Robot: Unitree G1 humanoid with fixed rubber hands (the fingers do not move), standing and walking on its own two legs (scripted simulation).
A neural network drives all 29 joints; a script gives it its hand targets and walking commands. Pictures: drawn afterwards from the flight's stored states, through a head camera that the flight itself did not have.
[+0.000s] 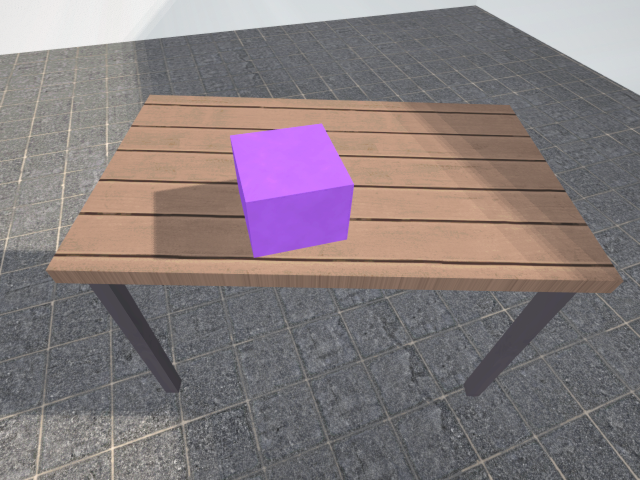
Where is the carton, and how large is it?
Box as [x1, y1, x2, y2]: [230, 124, 353, 257]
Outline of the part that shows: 321,124 230,135 239,193 254,257 346,239 353,183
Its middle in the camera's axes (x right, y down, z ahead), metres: -0.06 -0.10 +0.76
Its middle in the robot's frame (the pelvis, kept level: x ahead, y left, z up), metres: +0.64 +0.05 -0.03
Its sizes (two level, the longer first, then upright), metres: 0.197 0.187 0.143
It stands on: a table, 0.68 m high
